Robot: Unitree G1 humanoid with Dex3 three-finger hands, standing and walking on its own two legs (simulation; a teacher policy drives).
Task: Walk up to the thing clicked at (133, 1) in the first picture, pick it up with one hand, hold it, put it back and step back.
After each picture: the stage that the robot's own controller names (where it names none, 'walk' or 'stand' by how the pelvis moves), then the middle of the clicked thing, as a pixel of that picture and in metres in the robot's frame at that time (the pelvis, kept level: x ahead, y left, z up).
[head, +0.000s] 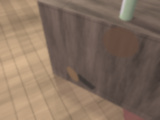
stand; out of the picture +0.82 -0.20 +0.14
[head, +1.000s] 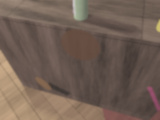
walk; out of the picture +0.73 +0.08 +0.17
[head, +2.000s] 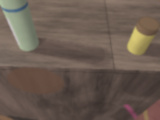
stand; (18, 15) +0.46 +0.23 +0.18
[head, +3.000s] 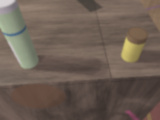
stand; (18, 37) +0.43 +0.24 +0.15
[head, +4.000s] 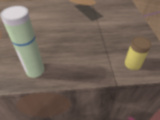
stand; (26, 46) +0.41 +0.22 +0.14
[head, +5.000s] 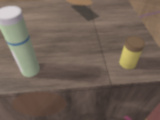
stand; (21, 46) +0.42 +0.24 +0.14
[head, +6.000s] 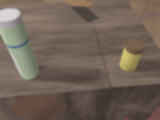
stand; (20, 48) +0.41 +0.24 +0.14
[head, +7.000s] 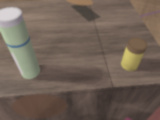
stand; (21, 48) +0.41 +0.23 +0.14
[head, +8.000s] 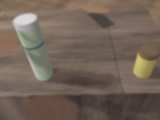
rise first; (36, 51) +0.41 +0.22 +0.14
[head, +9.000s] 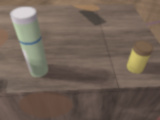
go down; (32, 46) +0.43 +0.20 +0.14
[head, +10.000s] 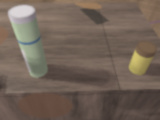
go down; (31, 46) +0.42 +0.20 +0.15
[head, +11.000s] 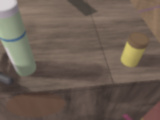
close in; (16, 42) +0.41 +0.22 +0.16
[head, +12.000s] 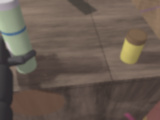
lift; (17, 38) +0.43 +0.22 +0.17
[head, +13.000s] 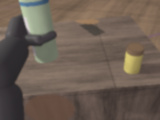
lift; (37, 16) +0.35 +0.14 +0.34
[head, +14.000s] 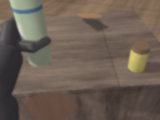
hold; (31, 21) +0.35 +0.16 +0.32
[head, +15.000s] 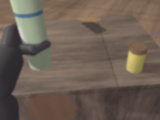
hold; (32, 26) +0.35 +0.16 +0.31
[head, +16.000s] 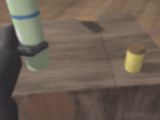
hold; (29, 27) +0.35 +0.17 +0.30
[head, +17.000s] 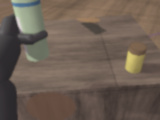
crouch; (29, 16) +0.37 +0.17 +0.33
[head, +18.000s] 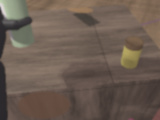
lower; (13, 3) +0.45 +0.21 +0.31
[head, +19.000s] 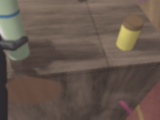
lower; (9, 22) +0.46 +0.23 +0.19
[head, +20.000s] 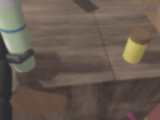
lower; (16, 36) +0.42 +0.23 +0.18
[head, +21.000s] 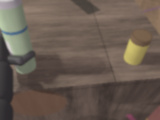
lower; (17, 38) +0.42 +0.22 +0.18
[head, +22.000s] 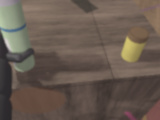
lower; (16, 35) +0.43 +0.23 +0.18
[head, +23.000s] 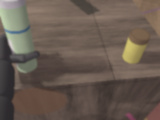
open; (20, 37) +0.43 +0.22 +0.17
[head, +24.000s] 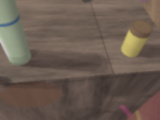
rise; (9, 28) +0.43 +0.22 +0.18
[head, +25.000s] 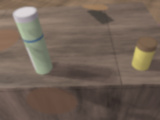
sink last; (35, 44) +0.43 +0.23 +0.16
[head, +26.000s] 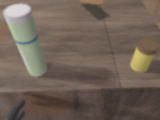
stand; (29, 45) +0.41 +0.22 +0.14
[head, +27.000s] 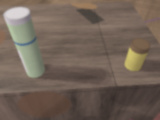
stand; (28, 46) +0.42 +0.22 +0.14
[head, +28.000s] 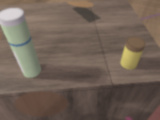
stand; (23, 47) +0.42 +0.24 +0.14
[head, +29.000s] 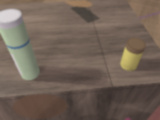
stand; (21, 49) +0.40 +0.24 +0.14
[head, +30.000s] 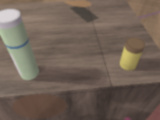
stand; (20, 49) +0.40 +0.24 +0.14
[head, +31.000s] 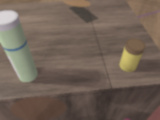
stand; (18, 51) +0.39 +0.24 +0.14
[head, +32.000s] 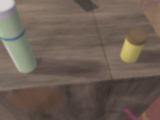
walk; (16, 41) +0.41 +0.24 +0.14
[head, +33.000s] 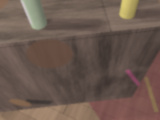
walk; out of the picture +0.61 +0.24 +0.16
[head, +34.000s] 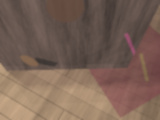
walk; out of the picture +0.93 +0.19 +0.17
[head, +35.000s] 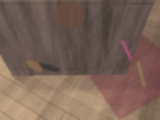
stand; out of the picture +1.03 +0.20 +0.15
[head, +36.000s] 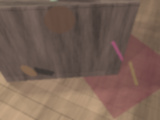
stand; out of the picture +1.04 +0.24 +0.14
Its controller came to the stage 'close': yes
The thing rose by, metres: 0.22
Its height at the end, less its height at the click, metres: +0.00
